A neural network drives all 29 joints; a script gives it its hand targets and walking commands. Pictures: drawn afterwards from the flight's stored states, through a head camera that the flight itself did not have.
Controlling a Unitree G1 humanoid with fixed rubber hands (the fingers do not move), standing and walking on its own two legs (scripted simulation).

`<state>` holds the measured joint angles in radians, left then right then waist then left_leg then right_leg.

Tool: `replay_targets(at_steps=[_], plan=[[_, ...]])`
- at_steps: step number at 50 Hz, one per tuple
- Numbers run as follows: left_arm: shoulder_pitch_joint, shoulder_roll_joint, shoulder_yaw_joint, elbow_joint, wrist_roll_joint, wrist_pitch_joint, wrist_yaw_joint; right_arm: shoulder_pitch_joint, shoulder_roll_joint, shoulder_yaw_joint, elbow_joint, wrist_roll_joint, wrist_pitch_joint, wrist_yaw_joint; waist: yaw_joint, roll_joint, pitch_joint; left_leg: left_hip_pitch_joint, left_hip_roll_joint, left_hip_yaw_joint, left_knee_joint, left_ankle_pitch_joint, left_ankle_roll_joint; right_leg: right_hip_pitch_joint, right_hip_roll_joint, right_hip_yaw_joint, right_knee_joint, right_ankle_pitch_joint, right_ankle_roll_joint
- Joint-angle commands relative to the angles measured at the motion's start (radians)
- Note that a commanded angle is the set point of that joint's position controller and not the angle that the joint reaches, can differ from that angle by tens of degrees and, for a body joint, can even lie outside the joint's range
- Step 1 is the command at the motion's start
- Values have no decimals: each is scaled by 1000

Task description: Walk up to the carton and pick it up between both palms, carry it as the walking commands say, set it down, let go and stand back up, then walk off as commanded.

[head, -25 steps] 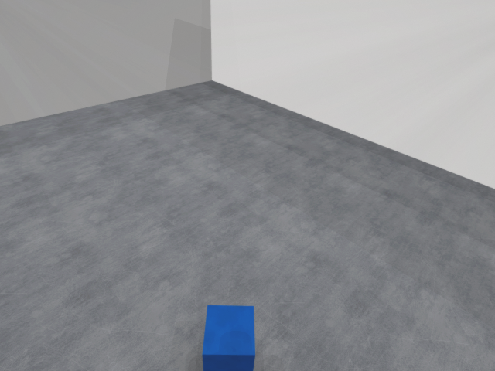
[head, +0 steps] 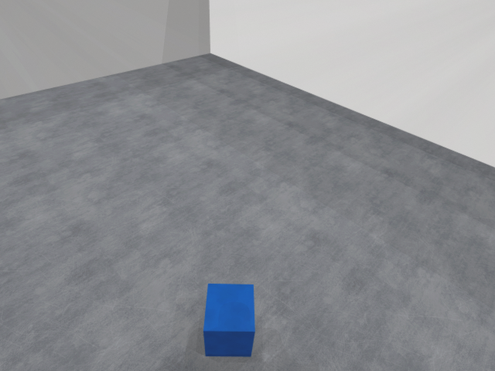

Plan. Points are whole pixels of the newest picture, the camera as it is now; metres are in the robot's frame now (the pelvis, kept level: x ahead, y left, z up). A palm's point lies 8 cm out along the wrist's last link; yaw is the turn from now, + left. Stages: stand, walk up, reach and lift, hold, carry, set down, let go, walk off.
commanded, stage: walk off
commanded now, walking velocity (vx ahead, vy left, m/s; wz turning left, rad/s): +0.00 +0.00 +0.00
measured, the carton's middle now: (229, 320) +0.53 +0.04 -0.65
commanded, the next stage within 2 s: none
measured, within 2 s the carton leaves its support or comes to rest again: neither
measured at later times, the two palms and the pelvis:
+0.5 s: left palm out of the picture +0.03 +0.32 -0.14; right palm out of the picture +0.05 -0.22 -0.12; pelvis +0.01 +0.05 +0.00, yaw +3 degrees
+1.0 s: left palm out of the picture +0.00 +0.43 -0.13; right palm out of the picture +0.04 -0.07 -0.15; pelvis +0.00 +0.15 -0.01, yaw +7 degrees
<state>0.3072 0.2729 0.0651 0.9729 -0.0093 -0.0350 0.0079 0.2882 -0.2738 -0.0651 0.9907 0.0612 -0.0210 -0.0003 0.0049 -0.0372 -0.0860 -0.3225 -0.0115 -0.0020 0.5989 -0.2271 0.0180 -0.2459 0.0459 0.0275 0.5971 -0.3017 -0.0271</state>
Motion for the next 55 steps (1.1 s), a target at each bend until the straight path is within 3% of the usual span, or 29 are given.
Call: replay_targets(at_steps=[1, 9, 11, 12, 13, 15, 17, 18, 19, 21, 24, 26, 27, 28, 29, 30, 31, 33, 35, 40, 44, 47, 49, 50, 51, 52, 53, 54, 55], plan=[[-63, 241, 26, -37, 46, -33, 8, -100, -242, -23, -53, -93, -43, -9, 9, 15, 203, 18, 95, -193, -195, -62, 57, -97, -132, 175, -262, -54, -25], [-95, 245, 21, -17, 44, -32, 9, -129, -240, -18, -36, -90, -42, -10, 6, 15, 176, 43, 97, -182, -198, -25, 52, -74, -138, 168, -269, -11, -22], [-114, 223, 12, -47, 49, -13, 9, -55, -161, -5, -26, -61, -20, -17, 4, 42, 207, -71, 63, -160, -222, 18, 48, -20, -155, 168, -255, -50, -43], [-62, 95, -15, -30, 47, 13, 4, -24, -38, 24, 6, -58, 9, -21, 30, 29, 190, -99, 42, -123, -186, 56, 20, 7, -189, 196, -268, -32, -35], [-35, 146, -6, -37, 56, 27, 11, -34, -72, 9, -9, -67, 23, -26, 42, -21, 200, -140, 27, -94, -105, 27, -8, 19, -255, 259, -299, -39, -49], [-35, 236, 13, -33, 67, 42, 27, -43, -114, -13, -29, -82, 42, -23, 41, -117, 193, -185, 9, -45, 115, -134, -28, -20, -418, 426, -384, -118, -137], [-45, 251, 16, -35, 73, 49, 45, -44, -114, -28, -40, -94, 59, -16, 35, -91, 230, -256, 24, -51, 402, -263, -57, -79, -530, 513, -414, -53, -231], [-45, 265, 20, -36, 72, 47, 51, -31, -94, -29, -46, -97, 66, -15, 26, -83, 240, -280, 45, -90, 481, -266, -62, -76, -538, 498, -397, 4, -240], [-69, 256, 20, -42, 68, 48, 52, -33, -93, -31, -50, -99, 69, -13, 14, -41, 238, -283, 54, -104, 522, -258, -66, -88, -520, 454, -374, 23, -229], [-72, 254, 26, -39, 68, 50, 57, -38, -75, -26, -65, -102, 77, -13, 9, -66, 218, -264, 85, -107, 449, -244, -78, -49, -472, 374, -333, 83, -178], [-51, 267, 39, -27, 74, 60, 69, -44, -51, -18, -90, -99, 90, -6, 23, -176, 207, -203, 95, -48, 253, -296, -70, -22, -452, 303, -292, 154, -137], [-94, 266, 46, -29, 70, 72, 74, 36, -44, -18, -75, -97, 90, 6, -23, -208, 190, -63, 86, -16, 73, -221, -47, -88, -435, 249, -247, 190, -104], [-145, 264, 51, -36, 66, 80, 73, 119, -37, -18, -51, -99, 86, 15, -81, -215, 159, 87, 72, 2, -95, -94, -28, -145, -383, 169, -173, 198, -63], [-87, 199, 50, -13, 68, 90, 71, 138, -65, -20, -35, -113, 79, 26, -66, -14, 159, 193, 69, -108, -213, -15, -20, -226, -240, 34, 75, -58, 1], [-1, 68, 23, -12, 72, 99, 72, 106, -166, -28, -56, -113, 75, 34, -26, 337, 111, 164, 273, -381, -287, 141, 34, -342, -72, -145, 392, -384, 71], [-83, 65, 12, -51, 48, 121, 88, 73, -208, -35, -82, -91, 79, 23, -49, 433, 136, -13, 264, -441, -425, 191, 82, -339, -44, -78, 533, -428, 61], [-108, 89, 17, -68, 33, 127, 92, 32, -202, -34, -88, -98, 87, 14, -32, 336, 186, -96, 245, -401, -435, 41, 110, -300, -61, -57, 622, -375, 50], [-115, 133, 28, -41, 30, 121, 90, -13, -145, -27, -89, -104, 95, 3, -19, 151, 200, -30, 193, -300, -339, 161, 160, -331, -87, -73, 711, -253, 43], [-58, 114, 24, -1, 32, 118, 91, -9, -120, -27, -101, -111, 88, -8, -23, 104, 127, 70, 162, -258, -291, 279, 185, -326, -93, -86, 713, -225, 55], [-63, 82, 8, 22, 19, 114, 103, 51, -59, -19, -68, -123, 80, -20, -41, 127, 93, 228, 154, -291, -278, 351, 211, -319, -90, -99, 453, -281, 52], [-36, 61, -12, 43, -5, 105, 119, 49, -37, -14, -53, -132, 82, -17, -43, 161, 36, 221, 150, -293, -282, 414, 195, -190, -80, -115, 228, -246, 42], [63, 66, -15, 75, -12, 100, 126, 7, -45, -17, -65, -135, 82, -9, -2, 163, 22, 98, 136, -280, -280, 330, 165, -53, -99, -117, 96, -135, 17], [187, 93, -5, 115, 2, 97, 130, -75, -43, -16, -91, -129, 90, -4, 78, 119, 35, -122, 89, -226, -222, 131, 93, 150, -138, -101, -86, 26, -13], [263, 172, 12, 136, 23, 94, 136, -98, -26, -17, -116, -123, 88, 1, 106, -45, 50, -289, 5, -140, -74, -47, 26, 250, -295, 79, -231, -33, -57], [238, 278, 31, 99, 39, 95, 138, -92, -13, -19, -143, -128, 85, 3, 126, -316, 38, -428, -109, 10, 333, -361, -42, 209, -671, 536, -425, -156, -217], [148, 282, 34, 71, 51, 95, 147, -102, -80, -27, -150, -161, 94, 9, 99, -179, 167, -393, -31, -115, 565, -312, -40, -28, -706, 582, -457, -172, -283], [42, 238, 24, 55, 49, 85, 146, -68, -64, -34, -135, -157, 92, 18, 10, -86, 168, -373, -32, -141, 694, -237, -40, -64, -658, 489, -425, -140, -273], [-18, 216, 23, 34, 44, 74, 138, -43, -51, -33, -118, -152, 89, 25, -28, -33, 151, -334, -17, -149, 765, -191, -49, -92, -586, 389, -393, -57, -229], [-39, 209, 22, 26, 41, 61, 132, -30, -41, -32, -120, -149, 87, 25, -40, -36, 120, -338, -3, -164, 808, -176, -58, -58, -537, 328, -355, 22, -194]])
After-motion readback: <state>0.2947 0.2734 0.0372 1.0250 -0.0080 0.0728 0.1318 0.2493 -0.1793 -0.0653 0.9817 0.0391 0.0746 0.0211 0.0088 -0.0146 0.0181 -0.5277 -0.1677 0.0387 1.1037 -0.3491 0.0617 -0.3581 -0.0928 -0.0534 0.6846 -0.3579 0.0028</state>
